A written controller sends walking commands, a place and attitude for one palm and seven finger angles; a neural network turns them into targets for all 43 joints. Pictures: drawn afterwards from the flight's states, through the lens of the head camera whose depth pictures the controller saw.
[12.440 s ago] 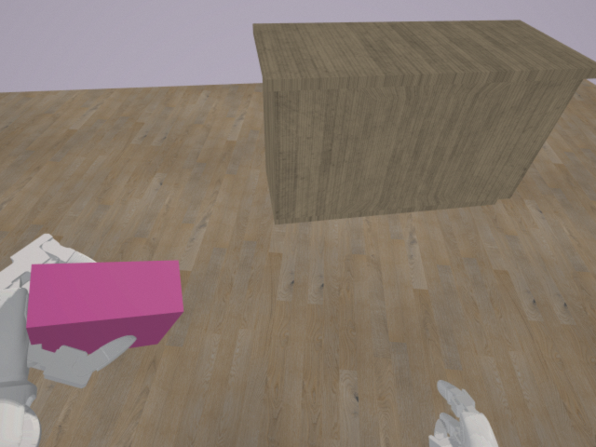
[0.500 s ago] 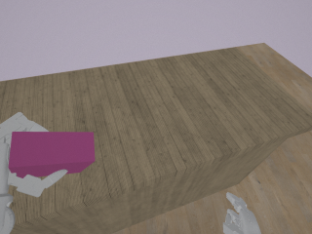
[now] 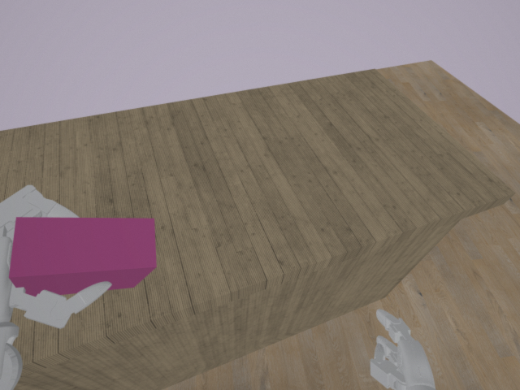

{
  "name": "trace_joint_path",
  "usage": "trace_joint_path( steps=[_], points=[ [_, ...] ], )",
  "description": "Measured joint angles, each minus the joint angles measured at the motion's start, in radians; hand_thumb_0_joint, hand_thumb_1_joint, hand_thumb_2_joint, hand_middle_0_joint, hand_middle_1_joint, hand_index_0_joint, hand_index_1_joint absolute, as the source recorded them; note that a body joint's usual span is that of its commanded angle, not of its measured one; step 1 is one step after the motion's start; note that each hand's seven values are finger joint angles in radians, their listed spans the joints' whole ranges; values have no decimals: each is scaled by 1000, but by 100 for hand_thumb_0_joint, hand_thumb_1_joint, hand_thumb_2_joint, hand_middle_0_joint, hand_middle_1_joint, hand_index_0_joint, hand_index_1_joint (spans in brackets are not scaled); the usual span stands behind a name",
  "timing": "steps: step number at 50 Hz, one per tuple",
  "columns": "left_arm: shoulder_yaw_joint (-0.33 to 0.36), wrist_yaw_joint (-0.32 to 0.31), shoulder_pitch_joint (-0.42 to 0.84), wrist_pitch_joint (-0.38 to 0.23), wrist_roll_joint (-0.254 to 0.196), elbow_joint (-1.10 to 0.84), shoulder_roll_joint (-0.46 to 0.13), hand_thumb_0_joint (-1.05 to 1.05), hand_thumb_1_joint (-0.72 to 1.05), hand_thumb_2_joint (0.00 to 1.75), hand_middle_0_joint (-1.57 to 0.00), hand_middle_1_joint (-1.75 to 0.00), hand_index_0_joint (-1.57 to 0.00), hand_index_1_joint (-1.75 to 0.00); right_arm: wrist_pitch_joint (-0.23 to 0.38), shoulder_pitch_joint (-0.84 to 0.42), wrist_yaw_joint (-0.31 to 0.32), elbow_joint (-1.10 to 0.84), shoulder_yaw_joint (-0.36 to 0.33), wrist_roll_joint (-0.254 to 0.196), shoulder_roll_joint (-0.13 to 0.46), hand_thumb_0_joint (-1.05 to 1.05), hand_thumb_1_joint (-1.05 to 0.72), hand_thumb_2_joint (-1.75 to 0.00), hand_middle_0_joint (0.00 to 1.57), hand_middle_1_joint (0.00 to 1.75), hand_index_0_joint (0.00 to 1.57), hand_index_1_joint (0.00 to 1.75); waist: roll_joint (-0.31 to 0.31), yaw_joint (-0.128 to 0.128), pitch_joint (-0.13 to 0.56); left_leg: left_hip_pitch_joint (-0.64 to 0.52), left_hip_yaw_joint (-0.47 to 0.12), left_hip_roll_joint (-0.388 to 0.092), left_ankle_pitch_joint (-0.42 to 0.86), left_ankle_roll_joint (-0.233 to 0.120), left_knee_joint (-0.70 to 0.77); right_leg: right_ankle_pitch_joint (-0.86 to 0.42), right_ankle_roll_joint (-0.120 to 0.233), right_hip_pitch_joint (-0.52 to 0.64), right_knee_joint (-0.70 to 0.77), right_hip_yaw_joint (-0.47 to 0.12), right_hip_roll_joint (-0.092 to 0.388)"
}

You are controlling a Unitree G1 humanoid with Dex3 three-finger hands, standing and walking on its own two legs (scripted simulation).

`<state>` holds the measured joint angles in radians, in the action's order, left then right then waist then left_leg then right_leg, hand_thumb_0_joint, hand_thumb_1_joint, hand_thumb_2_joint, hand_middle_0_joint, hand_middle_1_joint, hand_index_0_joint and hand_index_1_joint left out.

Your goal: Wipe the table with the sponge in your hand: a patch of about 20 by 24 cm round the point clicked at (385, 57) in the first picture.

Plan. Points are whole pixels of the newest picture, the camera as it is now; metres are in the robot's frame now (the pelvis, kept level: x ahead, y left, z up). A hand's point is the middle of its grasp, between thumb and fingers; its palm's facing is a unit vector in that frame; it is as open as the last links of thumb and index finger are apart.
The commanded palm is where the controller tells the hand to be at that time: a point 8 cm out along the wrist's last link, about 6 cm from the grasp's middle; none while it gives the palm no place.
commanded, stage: shuffle to correct the standing spot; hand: left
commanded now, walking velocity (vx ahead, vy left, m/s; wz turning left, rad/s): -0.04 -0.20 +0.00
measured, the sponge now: (106, 258) +0.23 +0.21 +0.13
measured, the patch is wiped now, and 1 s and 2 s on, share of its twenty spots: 0.00 0.00 0.00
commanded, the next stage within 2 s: come to a stop and stand still in 0.08 s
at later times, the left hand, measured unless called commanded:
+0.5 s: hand (90, 262) +0.22 +0.21 +0.15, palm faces +0.37 -0.84 -0.41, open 9.8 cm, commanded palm +0.17 +0.25 +0.17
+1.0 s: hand (30, 258) +0.22 +0.28 +0.15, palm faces +0.38 -0.85 -0.38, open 9.8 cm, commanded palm +0.16 +0.31 +0.17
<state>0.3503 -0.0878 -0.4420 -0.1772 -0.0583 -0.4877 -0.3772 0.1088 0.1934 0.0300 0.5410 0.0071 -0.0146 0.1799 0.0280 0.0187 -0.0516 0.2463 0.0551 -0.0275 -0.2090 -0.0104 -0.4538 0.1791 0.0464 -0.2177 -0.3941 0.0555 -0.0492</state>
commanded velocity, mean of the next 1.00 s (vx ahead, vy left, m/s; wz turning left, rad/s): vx -0.01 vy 0.00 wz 0.00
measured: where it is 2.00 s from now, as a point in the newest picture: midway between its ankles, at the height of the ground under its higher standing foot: outside the picture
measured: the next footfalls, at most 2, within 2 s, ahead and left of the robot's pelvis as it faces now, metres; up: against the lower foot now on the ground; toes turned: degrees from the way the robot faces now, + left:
none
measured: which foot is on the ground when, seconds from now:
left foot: down 0.00-1.00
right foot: down 0.00-1.00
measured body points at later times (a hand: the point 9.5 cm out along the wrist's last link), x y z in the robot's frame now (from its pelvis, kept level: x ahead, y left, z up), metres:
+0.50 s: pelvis +0.01 -0.03 +0.00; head +0.03 -0.03 +0.45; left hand +0.19 +0.26 +0.17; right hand +0.18 -0.27 -0.09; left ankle +0.02 +0.11 -0.74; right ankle +0.02 -0.09 -0.74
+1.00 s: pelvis +0.00 +0.03 +0.00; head +0.02 +0.05 +0.45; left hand +0.19 +0.32 +0.18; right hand +0.19 -0.18 -0.07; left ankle +0.02 +0.11 -0.74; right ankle +0.02 -0.09 -0.74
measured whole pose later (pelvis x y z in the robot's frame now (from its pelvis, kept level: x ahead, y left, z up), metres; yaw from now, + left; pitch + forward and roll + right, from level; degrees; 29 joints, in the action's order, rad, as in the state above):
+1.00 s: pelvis +0.00 +0.03 +0.00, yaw +1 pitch -1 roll -1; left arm 0.33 -0.11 -0.45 -0.15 -0.04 -0.48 -0.37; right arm 0.10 0.20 0.04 0.56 0.03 -0.02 0.18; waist 0.03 0.03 -0.04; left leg 0.20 0.01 0.04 -0.20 -0.05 -0.40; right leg 0.17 0.01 -0.18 -0.36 0.05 -0.01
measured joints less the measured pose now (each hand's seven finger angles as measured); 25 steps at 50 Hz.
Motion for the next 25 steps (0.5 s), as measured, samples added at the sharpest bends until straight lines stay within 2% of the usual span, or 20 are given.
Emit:
trace_joint_path(
  steps=[12,16,20,25],
  points=[
    [14,5,-35,21,-24,-40,-21,0,-46,101,-76,-136,-76,-136,-6,4,13,5,-26,-4,26,1,-90,-90,21,30,21,30,-22,-9,2,32,-16,-41,-17,41,-40,18,44,-30,-33,15,-40],
    [-2,-14,-52,29,-23,-26,-8,0,-46,101,-76,-136,-76,-136,-14,13,17,17,-28,-16,46,1,-90,-90,21,30,21,30,-44,-22,18,41,-35,-46,-32,25,-60,19,51,-20,-21,27,-49],
    [-18,-32,-71,36,-15,-11,10,0,-46,101,-76,-136,-76,-136,-22,20,21,38,-24,-21,63,1,-90,-90,20,30,21,30,-57,-17,34,33,-79,-29,-40,1,-66,14,51,-8,-3,23,-54],
    [-26,-42,-55,40,-6,11,12,0,-46,101,-76,-136,-76,-136,-28,16,25,57,-19,-18,64,1,-91,-90,20,30,20,30,-53,-7,22,1,-80,-16,-29,17,-26,12,37,11,7,20,-41]
  ],
)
